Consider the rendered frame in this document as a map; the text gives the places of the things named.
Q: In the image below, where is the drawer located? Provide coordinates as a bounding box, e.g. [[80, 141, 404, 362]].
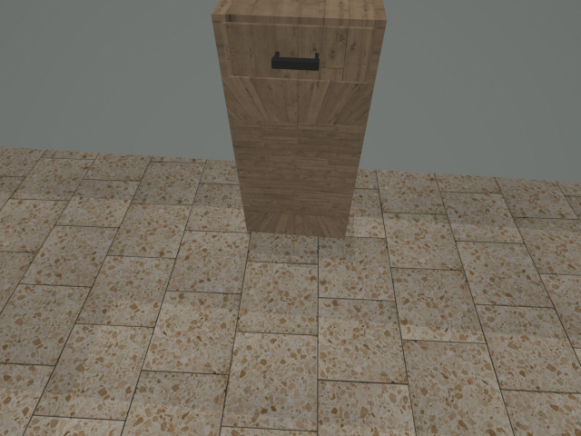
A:
[[222, 22, 375, 82]]

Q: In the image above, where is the handle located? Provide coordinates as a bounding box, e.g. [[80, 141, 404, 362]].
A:
[[271, 52, 320, 71]]

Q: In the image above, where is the cabinet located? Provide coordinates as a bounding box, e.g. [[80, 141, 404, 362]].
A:
[[211, 0, 387, 239]]

